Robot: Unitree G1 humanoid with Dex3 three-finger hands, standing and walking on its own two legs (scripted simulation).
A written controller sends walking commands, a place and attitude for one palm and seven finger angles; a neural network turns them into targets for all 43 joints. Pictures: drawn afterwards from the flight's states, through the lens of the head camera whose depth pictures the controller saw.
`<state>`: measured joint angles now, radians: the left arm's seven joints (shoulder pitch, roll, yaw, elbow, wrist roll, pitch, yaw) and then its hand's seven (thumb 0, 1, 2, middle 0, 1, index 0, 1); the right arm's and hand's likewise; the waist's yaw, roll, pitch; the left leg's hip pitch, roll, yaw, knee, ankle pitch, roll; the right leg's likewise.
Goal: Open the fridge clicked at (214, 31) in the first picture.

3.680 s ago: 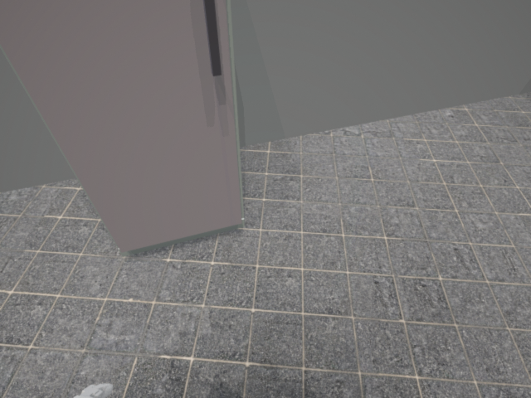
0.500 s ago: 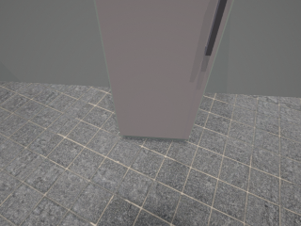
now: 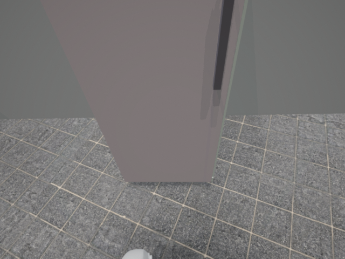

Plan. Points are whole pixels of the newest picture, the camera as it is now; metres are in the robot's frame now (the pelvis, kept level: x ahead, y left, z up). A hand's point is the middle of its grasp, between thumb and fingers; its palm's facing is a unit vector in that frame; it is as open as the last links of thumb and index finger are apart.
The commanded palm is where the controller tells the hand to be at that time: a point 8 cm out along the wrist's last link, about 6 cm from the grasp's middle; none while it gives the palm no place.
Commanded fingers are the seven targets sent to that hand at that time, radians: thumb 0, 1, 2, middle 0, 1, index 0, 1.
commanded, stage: take the last steps up to it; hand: right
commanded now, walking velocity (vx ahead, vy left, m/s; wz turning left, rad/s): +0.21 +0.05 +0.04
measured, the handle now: (222, 31) +0.62 -0.12 +0.23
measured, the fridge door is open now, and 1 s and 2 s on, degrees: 0 0 0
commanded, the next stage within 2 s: come to a stop and stand still in 0.16 s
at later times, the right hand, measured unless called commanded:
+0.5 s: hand (225, 231) +0.24 -0.12 -0.17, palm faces +0.04 +0.98 -0.20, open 7.2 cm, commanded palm none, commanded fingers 0.00 -0.90 -0.90 0.20 0.30 0.20 0.30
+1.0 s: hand out of the picture +0.07 -0.24 -0.18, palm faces +0.06 +0.98 -0.18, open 7.4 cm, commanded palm none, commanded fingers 0.00 -0.90 -0.90 0.20 0.30 0.20 0.30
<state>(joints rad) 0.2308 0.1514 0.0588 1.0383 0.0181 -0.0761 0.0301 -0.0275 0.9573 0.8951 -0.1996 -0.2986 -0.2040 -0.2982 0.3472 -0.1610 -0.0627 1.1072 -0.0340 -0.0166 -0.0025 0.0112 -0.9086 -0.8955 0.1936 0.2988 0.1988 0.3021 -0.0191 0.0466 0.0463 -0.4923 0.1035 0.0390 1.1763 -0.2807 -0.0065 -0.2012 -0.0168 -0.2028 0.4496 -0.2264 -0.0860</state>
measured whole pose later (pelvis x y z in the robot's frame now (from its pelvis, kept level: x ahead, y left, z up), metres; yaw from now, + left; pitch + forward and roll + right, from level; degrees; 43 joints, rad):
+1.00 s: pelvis +0.09 -0.04 +0.01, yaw +1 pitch +0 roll +3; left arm 0.27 0.13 0.04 1.01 0.03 0.00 0.05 0.00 0.92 0.90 -0.20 -0.30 -0.20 -0.30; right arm 0.33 -0.25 -0.10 1.07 -0.04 0.08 0.00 0.01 -0.91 -0.90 0.19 0.30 0.20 0.30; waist 0.00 0.06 0.00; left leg -0.43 0.00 -0.05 1.07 -0.29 -0.06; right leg -0.23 -0.04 -0.08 0.39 -0.16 -0.04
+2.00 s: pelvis +0.05 +0.02 -0.01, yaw +0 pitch -3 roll +1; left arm 0.27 0.16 0.02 1.06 0.02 -0.02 0.03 0.01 0.93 0.90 -0.20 -0.30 -0.20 -0.30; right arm 0.33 -0.12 0.00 1.10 -0.02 -0.02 -0.05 0.01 -0.90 -0.90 0.20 0.30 0.20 0.30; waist 0.01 0.00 0.02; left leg -0.16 0.01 0.06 0.51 -0.31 0.01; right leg -0.23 -0.04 -0.04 0.54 -0.26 0.01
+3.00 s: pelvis +0.04 +0.00 +0.00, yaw +0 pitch -2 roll +0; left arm 0.25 0.17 0.00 1.09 0.01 -0.01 0.01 0.00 0.91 0.90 -0.20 -0.30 -0.20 -0.30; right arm 0.31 -0.18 0.01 1.07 -0.02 -0.01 -0.03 0.01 -0.91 -0.90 0.20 0.30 0.20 0.30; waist 0.00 0.02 0.01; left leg -0.18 0.04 0.06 0.46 -0.25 -0.02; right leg -0.24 0.00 -0.04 0.46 -0.19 -0.02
